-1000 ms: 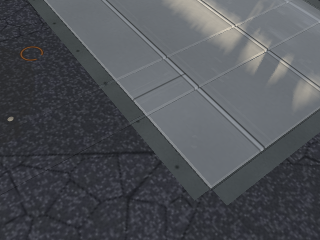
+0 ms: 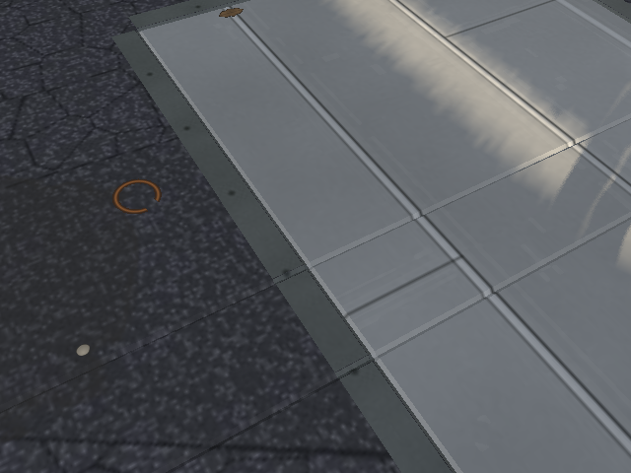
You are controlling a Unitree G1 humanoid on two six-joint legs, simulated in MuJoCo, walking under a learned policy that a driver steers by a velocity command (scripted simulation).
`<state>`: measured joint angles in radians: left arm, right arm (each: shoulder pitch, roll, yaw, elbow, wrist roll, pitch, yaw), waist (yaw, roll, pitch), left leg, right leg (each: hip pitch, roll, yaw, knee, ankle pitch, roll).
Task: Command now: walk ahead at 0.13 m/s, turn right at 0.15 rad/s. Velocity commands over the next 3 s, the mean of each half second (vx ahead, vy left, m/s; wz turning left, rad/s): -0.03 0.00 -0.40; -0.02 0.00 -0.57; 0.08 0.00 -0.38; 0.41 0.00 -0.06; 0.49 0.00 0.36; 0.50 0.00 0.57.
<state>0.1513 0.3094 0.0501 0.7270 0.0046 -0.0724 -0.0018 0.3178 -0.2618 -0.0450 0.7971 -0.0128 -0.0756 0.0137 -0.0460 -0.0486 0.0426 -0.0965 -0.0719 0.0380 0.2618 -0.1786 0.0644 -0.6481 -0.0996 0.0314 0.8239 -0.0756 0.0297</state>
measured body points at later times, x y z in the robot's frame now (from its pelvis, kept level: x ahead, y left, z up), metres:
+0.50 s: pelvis +0.09 +0.01 -0.02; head +0.13 -0.01 +0.43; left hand +0.30 +0.25 -0.11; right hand +0.14 -0.29 -0.14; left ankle +0.12 +0.16 -0.73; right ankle +0.20 -0.11 -0.75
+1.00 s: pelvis +0.06 +0.03 -0.01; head +0.08 +0.01 +0.44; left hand +0.35 +0.16 -0.09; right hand +0.01 -0.28 -0.12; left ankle +0.12 +0.15 -0.75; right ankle -0.01 -0.07 -0.74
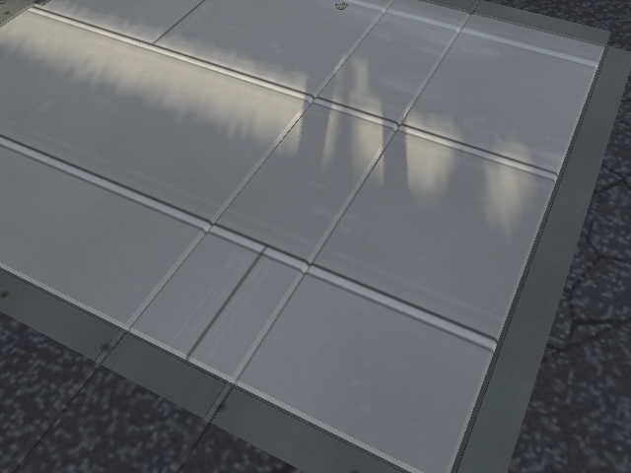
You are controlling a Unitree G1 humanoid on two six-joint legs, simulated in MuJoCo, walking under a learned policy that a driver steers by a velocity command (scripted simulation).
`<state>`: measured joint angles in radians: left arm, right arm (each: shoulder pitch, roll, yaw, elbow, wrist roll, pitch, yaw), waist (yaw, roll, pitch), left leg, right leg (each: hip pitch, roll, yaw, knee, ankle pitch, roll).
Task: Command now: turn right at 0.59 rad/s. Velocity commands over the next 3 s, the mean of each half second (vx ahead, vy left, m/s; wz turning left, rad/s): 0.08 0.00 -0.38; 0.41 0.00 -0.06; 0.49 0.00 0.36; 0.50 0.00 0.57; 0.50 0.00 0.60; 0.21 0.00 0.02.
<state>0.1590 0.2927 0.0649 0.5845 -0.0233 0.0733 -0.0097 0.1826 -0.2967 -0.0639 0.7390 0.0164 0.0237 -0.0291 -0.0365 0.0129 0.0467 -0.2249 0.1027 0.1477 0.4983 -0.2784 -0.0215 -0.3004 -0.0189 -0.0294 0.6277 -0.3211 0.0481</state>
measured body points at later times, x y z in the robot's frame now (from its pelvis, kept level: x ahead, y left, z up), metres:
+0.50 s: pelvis +0.02 -0.01 +0.00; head +0.03 +0.00 +0.45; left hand +0.20 +0.23 -0.11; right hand +0.10 -0.31 -0.10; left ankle +0.03 +0.10 -0.74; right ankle -0.01 -0.12 -0.74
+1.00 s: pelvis +0.22 -0.10 -0.02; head +0.26 -0.11 +0.43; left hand +0.48 +0.10 -0.09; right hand +0.16 -0.38 -0.14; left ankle +0.06 +0.09 -0.67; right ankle +0.29 -0.21 -0.74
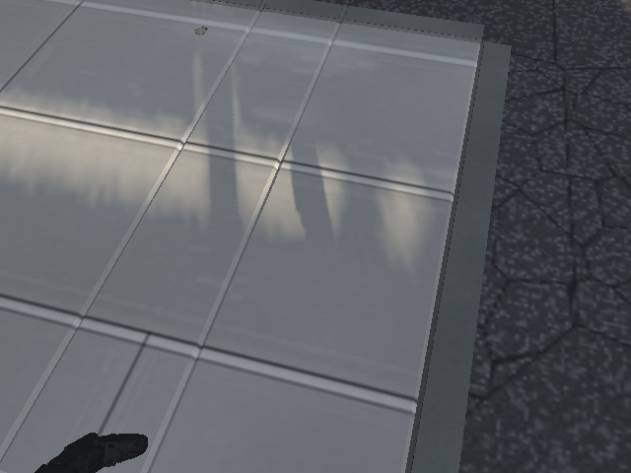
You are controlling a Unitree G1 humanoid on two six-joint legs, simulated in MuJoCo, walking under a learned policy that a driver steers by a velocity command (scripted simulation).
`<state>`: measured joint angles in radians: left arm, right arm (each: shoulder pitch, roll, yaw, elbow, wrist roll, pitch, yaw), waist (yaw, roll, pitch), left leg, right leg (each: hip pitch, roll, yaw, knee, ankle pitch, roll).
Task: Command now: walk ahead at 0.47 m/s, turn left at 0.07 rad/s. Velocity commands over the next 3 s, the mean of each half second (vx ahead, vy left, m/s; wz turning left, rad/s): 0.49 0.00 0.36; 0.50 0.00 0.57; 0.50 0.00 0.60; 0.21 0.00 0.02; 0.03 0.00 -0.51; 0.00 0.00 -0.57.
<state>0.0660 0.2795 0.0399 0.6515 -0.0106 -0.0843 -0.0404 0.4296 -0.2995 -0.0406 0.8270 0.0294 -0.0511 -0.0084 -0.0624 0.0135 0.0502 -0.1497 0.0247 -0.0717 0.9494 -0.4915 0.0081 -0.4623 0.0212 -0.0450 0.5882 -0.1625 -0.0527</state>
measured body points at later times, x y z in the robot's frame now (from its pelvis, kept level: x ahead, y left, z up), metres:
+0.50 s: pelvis +0.28 +0.04 -0.01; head +0.32 +0.05 +0.44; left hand +0.24 +0.32 -0.14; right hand +0.55 -0.15 -0.08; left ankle +0.39 +0.14 -0.73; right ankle +0.10 -0.10 -0.70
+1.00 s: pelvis +0.58 +0.08 +0.00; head +0.60 +0.09 +0.45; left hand +0.64 +0.40 -0.07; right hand +0.77 -0.15 -0.11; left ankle +0.39 +0.13 -0.69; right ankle +0.72 +0.03 -0.72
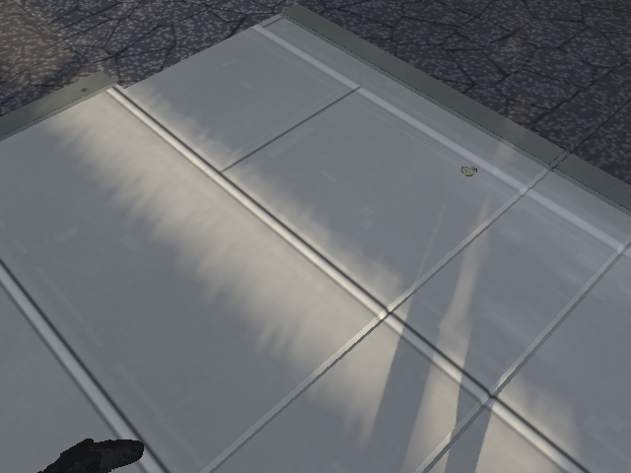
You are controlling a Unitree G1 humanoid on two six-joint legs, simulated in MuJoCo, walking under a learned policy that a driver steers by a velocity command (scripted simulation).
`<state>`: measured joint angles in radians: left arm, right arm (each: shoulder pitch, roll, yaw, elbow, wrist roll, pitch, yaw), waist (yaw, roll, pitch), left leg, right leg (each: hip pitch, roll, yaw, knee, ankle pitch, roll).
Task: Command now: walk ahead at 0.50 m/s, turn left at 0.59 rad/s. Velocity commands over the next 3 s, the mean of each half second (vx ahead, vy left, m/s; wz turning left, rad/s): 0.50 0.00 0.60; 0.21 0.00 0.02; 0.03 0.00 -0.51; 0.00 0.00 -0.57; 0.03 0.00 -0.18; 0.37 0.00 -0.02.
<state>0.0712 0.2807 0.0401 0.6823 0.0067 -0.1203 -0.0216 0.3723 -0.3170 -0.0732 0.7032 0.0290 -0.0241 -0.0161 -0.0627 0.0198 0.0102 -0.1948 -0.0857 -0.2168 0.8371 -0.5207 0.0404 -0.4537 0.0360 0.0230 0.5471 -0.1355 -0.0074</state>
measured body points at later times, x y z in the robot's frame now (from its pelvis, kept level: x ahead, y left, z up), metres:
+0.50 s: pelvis +0.26 +0.05 -0.01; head +0.30 +0.08 +0.44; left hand +0.18 +0.35 -0.14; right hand +0.56 -0.10 -0.07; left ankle +0.34 +0.17 -0.73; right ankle +0.10 -0.12 -0.70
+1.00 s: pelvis +0.45 +0.11 +0.00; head +0.49 +0.11 +0.45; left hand +0.52 +0.41 -0.09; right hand +0.66 -0.12 -0.11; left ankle +0.34 +0.17 -0.71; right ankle +0.56 +0.03 -0.72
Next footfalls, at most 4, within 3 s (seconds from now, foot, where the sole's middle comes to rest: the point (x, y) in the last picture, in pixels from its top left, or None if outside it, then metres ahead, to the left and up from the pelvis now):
0.48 left None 0.38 0.18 -0.76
0.96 right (292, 418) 0.60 0.04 -0.76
1.36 left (182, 453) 0.53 0.27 -0.76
1.80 right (309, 469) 0.49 0.02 -0.76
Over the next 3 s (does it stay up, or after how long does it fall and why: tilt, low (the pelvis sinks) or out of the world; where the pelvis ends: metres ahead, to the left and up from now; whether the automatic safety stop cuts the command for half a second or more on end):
stays up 0.66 0.06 0.01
